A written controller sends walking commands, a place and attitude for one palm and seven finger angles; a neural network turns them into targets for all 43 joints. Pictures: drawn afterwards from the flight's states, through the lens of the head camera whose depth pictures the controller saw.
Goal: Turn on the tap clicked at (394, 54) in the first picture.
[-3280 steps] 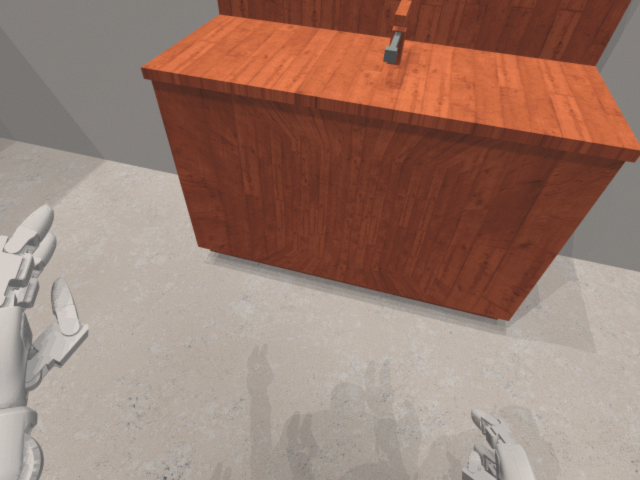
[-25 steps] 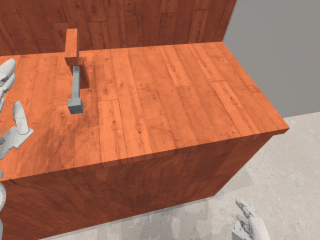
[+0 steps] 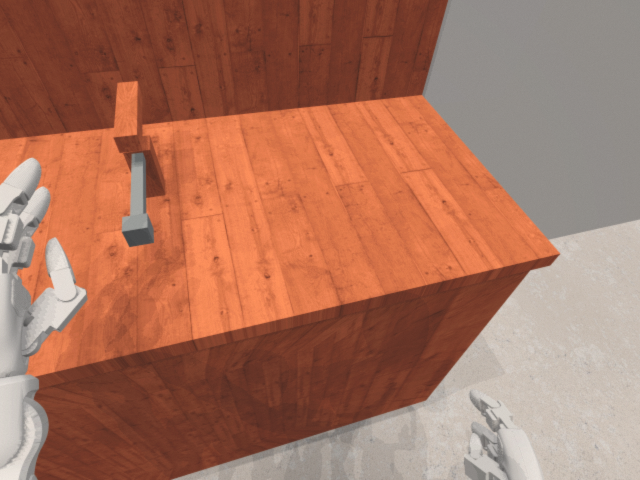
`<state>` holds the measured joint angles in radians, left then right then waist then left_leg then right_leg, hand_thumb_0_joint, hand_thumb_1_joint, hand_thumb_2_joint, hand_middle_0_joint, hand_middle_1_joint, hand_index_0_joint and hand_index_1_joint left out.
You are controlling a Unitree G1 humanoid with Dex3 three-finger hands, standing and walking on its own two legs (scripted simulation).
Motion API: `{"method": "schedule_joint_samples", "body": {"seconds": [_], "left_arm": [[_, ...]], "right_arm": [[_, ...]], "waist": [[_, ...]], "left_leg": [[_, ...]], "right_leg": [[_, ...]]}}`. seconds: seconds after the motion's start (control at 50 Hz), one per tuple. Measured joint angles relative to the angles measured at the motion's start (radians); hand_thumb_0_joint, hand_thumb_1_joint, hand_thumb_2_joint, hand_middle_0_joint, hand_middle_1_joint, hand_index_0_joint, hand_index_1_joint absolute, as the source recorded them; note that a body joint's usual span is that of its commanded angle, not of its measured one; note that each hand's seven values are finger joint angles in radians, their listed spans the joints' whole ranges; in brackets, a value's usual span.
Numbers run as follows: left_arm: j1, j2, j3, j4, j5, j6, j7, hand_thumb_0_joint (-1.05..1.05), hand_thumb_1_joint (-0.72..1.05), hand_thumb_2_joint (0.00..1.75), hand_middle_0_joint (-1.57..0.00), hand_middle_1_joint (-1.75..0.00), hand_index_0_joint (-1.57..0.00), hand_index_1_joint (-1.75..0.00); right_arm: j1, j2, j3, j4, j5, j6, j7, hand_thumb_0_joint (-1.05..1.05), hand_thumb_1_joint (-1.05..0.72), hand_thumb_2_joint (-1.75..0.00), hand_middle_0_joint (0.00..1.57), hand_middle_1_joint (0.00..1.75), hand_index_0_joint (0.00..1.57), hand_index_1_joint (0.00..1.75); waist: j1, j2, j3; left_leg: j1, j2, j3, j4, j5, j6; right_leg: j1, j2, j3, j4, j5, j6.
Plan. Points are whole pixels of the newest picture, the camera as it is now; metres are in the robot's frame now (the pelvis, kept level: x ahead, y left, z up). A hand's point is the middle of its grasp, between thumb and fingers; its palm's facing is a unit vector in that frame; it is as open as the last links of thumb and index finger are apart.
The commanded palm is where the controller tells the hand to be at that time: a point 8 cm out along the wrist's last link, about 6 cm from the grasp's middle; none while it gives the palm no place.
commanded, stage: come to a stop and stand still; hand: left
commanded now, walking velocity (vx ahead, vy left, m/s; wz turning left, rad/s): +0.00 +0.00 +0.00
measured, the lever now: (138, 230) +0.35 +0.27 +0.12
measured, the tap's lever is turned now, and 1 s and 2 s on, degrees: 0 0 0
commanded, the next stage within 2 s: look again from close up in 0.24 s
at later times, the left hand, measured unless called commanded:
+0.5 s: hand (58, 311) +0.21 +0.26 +0.16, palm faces +0.42 -0.85 -0.33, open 7.4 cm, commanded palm +0.16 +0.29 +0.18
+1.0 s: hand (89, 334) +0.20 +0.24 +0.15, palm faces +0.33 -0.89 -0.30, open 7.4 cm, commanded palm +0.14 +0.29 +0.18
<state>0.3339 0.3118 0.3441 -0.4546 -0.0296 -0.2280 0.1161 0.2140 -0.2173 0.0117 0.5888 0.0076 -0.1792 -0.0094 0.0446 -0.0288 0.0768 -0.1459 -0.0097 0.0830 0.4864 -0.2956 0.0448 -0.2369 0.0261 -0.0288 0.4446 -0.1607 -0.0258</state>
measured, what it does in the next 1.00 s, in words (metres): stands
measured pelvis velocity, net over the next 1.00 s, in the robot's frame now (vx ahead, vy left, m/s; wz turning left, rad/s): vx -0.01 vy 0.00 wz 0.05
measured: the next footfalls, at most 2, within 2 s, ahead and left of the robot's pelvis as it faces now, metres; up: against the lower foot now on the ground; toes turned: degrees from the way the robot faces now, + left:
none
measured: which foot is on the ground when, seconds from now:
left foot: down 0.00-1.00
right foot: down 0.00-1.00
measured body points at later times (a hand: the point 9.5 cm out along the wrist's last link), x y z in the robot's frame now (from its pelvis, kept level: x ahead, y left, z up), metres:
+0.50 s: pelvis -0.01 +0.01 +0.00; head +0.00 +0.03 +0.45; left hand +0.18 +0.31 +0.18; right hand +0.18 -0.21 -0.06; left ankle -0.02 +0.08 -0.74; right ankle +0.05 -0.10 -0.74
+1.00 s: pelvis -0.01 +0.00 -0.01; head -0.02 -0.02 +0.44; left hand +0.18 +0.29 +0.16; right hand +0.21 -0.20 -0.08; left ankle -0.02 +0.08 -0.74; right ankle +0.05 -0.10 -0.74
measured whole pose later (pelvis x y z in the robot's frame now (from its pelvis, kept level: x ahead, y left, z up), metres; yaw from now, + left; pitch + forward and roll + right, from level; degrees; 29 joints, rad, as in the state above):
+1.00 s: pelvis -0.01 +0.00 -0.01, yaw +3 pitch -1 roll +1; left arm 0.33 0.33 0.29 -0.43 -0.14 0.13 -0.01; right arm 0.13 -0.25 0.04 0.60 0.00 -0.11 0.02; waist 0.05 0.03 -0.02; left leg -0.25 -0.06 0.05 0.57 -0.31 0.05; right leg -0.36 -0.01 -0.03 0.61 -0.24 -0.02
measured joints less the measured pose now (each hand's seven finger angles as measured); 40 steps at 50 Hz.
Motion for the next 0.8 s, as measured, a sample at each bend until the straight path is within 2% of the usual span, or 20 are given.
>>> {"method": "schedule_joint_samples", "body": {"seconds": [0.08,0.16,0.26,0.4,0.56,0.7,0.72,0.74,0.76,0.8], "left_arm": [[0.036,0.018,-0.01,0.008,0.003,-0.003,-0.01,0.02,0.9,0.9,-0.21,-0.3,-0.2,-0.3],[0.068,0.041,0.005,0.031,0.0,0.015,-0.016,0.02,0.89,0.9,-0.21,-0.3,-0.21,-0.3],[0.078,0.043,0.014,0.002,-0.006,0.03,-0.013,0.02,0.89,0.9,-0.21,-0.3,-0.21,-0.3],[0.068,0.034,0.008,-0.036,-0.004,0.019,-0.005,0.02,0.89,0.9,-0.21,-0.3,-0.21,-0.3],[0.052,0.022,0.002,0.019,0.0,0.041,-0.003,0.02,0.89,0.9,-0.21,-0.3,-0.21,-0.3],[0.056,0.026,-0.005,-0.014,0.005,0.04,-0.004,0.02,0.89,0.9,-0.21,-0.3,-0.21,-0.3],[0.019,0.065,-0.013,-0.012,0.014,0.035,-0.007,0.02,0.89,0.9,-0.21,-0.3,-0.21,-0.3],[-0.059,0.124,-0.012,0.016,0.042,0.035,-0.027,0.02,0.89,0.9,-0.21,-0.3,-0.21,-0.3],[-0.139,0.168,-0.004,0.057,0.039,0.048,-0.043,0.02,0.89,0.9,-0.21,-0.3,-0.21,-0.3],[-0.241,0.187,0.043,0.105,-0.018,0.12,-0.071,0.02,0.89,0.9,-0.21,-0.3,-0.21,-0.3]], "right_arm": [[-0.015,0.008,-0.001,-0.018,0.002,0.012,0.002,0.01,-0.9,-0.9,0.2,0.3,0.2,0.3],[-0.017,0.017,0.001,-0.033,0.004,0.026,-0.001,0.01,-0.9,-0.9,0.2,0.3,0.2,0.3],[-0.005,0.018,0.003,-0.031,0.004,0.031,-0.003,0.01,-0.9,-0.9,0.2,0.3,0.2,0.3],[0.001,0.022,0.005,-0.011,0.002,0.035,-0.002,0.01,-0.9,-0.9,0.2,0.3,0.2,0.3],[-0.001,0.032,0.012,-0.015,0.004,0.043,-0.004,0.01,-0.9,-0.9,0.2,0.3,0.2,0.3],[0.004,0.029,0.008,-0.019,0.003,0.037,-0.003,0.01,-0.9,-0.9,0.2,0.3,0.2,0.3],[0.028,0.015,0.027,-0.05,0.019,0.042,-0.025,0.01,-0.9,-0.9,0.2,0.3,0.2,0.3],[0.053,0.01,0.029,-0.062,0.001,0.034,-0.034,0.01,-0.9,-0.9,0.2,0.3,0.2,0.3],[0.062,0.007,0.027,-0.049,-0.016,0.027,-0.024,0.01,-0.9,-0.9,0.2,0.3,0.2,0.3],[0.044,-0.006,0.033,0.0,-0.032,0.032,0.01,0.01,-0.9,-0.9,0.2,0.3,0.2,0.3]], "waist": [[-0.024,0.001,-0.019],[-0.036,-0.004,-0.017],[-0.022,-0.013,0.005],[-0.003,-0.011,0.008],[-0.008,-0.011,-0.002],[-0.011,-0.018,0.014],[-0.009,-0.011,0.015],[0.002,-0.013,0.014],[0.007,-0.019,0.006],[0.01,-0.013,-0.023]], "left_leg": [[0.004,0.0,0.007,-0.008,0.0,0.001],[0.005,-0.001,0.008,-0.014,0.002,0.003],[0.007,-0.006,0.004,-0.013,0.006,0.006],[0.009,-0.01,0.001,-0.009,0.007,0.011],[0.009,-0.013,0.008,-0.018,0.016,0.018],[0.007,-0.018,0.006,-0.016,0.016,0.023],[-0.013,-0.016,-0.007,0.005,0.01,0.024],[-0.03,-0.026,-0.023,0.023,0.006,0.022],[-0.043,-0.042,-0.039,0.03,0.007,0.016],[-0.058,-0.054,-0.05,0.03,0.014,0.006]], "right_leg": [[0.001,0.001,0.007,-0.006,0.001,0.002],[0.001,0.0,0.009,-0.011,0.004,0.004],[0.006,-0.005,0.005,-0.012,0.007,0.007],[0.014,-0.009,0.003,-0.017,0.012,0.013],[0.015,-0.012,0.01,-0.031,0.026,0.019],[0.014,-0.016,0.008,-0.029,0.025,0.022],[-0.002,-0.011,0.006,-0.003,-0.007,0.033],[-0.013,-0.014,0.007,0.025,-0.019,0.017],[-0.022,-0.025,0.004,0.04,-0.011,0.004],[-0.046,-0.038,-0.003,0.066,-0.028,0.002]]}}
